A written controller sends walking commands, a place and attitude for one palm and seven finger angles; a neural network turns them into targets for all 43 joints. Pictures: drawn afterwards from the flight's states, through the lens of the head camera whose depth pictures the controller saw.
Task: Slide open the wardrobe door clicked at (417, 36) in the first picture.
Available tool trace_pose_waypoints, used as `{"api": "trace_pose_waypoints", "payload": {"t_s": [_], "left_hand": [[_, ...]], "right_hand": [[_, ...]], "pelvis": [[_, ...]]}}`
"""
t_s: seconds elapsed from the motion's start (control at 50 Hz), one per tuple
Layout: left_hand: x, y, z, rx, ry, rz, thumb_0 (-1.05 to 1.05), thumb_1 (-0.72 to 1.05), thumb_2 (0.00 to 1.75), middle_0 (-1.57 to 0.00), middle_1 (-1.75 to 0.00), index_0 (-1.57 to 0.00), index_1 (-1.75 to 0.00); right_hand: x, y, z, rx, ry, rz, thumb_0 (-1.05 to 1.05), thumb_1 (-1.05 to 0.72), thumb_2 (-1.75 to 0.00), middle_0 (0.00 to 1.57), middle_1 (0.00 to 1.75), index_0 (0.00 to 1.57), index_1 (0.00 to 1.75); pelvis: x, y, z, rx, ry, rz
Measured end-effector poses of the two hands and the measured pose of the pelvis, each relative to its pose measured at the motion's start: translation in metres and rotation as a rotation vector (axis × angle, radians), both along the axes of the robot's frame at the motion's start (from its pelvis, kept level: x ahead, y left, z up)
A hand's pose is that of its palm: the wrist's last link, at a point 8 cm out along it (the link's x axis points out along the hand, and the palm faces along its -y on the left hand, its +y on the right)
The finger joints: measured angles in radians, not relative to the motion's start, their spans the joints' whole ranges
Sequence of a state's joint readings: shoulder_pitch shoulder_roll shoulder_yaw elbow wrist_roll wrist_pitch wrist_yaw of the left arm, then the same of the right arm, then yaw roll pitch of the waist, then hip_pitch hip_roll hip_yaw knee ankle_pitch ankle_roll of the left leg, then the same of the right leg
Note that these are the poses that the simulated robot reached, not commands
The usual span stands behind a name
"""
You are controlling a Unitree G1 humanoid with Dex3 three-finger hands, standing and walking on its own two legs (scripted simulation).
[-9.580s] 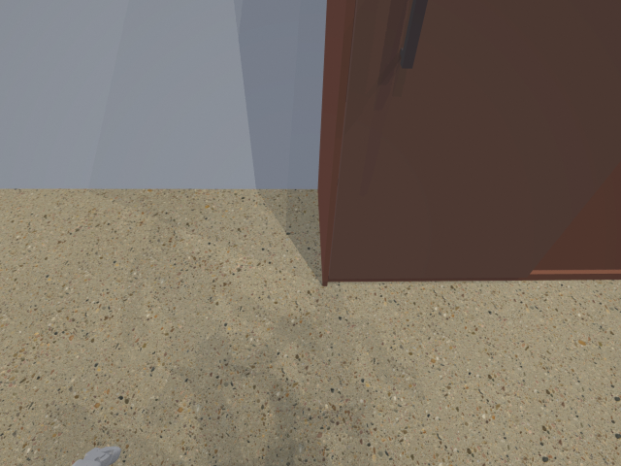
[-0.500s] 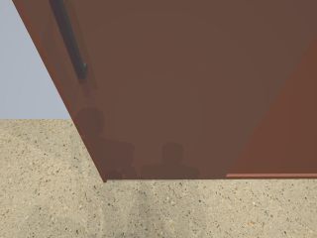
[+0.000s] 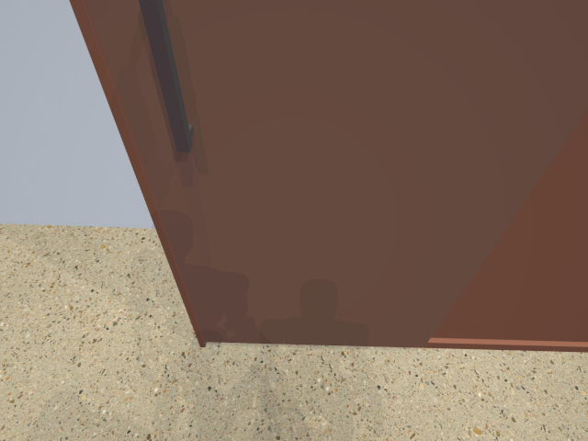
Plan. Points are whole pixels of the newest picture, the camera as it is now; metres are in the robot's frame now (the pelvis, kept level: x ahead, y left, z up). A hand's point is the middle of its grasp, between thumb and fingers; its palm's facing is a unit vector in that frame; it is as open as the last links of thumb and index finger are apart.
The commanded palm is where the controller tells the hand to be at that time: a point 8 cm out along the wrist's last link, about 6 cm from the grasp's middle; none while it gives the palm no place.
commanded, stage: look again from close up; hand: left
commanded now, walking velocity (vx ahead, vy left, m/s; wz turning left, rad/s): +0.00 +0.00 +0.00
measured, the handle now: (171, 70) +0.55 +0.22 +0.25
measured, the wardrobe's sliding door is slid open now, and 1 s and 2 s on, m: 0.00 0.00 0.00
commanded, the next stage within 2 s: shuffle to correct the standing spot in 1.66 s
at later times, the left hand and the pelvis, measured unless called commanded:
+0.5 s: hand out of the picture -0.01 +0.16 -0.18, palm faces +0.03 -0.99 -0.16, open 7.4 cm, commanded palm none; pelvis +0.00 +0.00 +0.00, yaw +0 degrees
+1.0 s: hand out of the picture -0.01 +0.15 -0.18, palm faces +0.04 -0.99 -0.14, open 7.4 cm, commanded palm none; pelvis +0.00 -0.01 +0.00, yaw -1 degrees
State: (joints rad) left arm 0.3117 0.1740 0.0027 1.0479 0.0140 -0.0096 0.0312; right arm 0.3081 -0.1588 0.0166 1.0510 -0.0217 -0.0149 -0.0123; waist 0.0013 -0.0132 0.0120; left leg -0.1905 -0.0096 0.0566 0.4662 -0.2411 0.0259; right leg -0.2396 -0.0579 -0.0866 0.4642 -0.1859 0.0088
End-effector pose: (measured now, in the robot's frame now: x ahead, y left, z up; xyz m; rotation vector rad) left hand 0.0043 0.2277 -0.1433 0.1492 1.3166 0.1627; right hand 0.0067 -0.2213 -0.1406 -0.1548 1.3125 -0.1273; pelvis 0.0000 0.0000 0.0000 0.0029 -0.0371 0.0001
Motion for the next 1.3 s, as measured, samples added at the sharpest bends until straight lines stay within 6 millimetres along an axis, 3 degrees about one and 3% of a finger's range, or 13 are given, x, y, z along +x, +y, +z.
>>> {"api": "trace_pose_waypoints", "payload": {"t_s": [0.24,0.76,1.3], "left_hand": [[-0.016,-0.014,-0.004,-0.037,0.051,0.004,0.0,0.91,0.89,-0.2,-0.3,-0.2,-0.3],[-0.019,-0.024,-0.005,-0.048,0.059,0.013,0.0,0.91,0.89,-0.2,-0.3,-0.2,-0.3],[-0.022,-0.028,-0.005,-0.057,0.084,0.019,0.0,0.91,0.89,-0.2,-0.3,-0.19,-0.3]], "right_hand": [[0.003,-0.002,0.002,-0.008,0.014,-0.001,0.01,-0.92,-0.9,0.2,0.3,0.2,0.3],[-0.029,0.012,-0.002,0.036,0.095,-0.045,0.01,-0.91,-0.9,0.2,0.3,0.2,0.3],[-0.026,0.015,-0.002,0.034,0.097,-0.055,0.01,-0.92,-0.9,0.2,0.3,0.2,0.3]], "pelvis": [[0.0,-0.001,0.002,-0.001,-0.002,-0.004],[-0.002,-0.006,0.002,-0.001,-0.001,-0.009],[0.003,-0.005,0.002,-0.001,0.008,-0.018]]}}
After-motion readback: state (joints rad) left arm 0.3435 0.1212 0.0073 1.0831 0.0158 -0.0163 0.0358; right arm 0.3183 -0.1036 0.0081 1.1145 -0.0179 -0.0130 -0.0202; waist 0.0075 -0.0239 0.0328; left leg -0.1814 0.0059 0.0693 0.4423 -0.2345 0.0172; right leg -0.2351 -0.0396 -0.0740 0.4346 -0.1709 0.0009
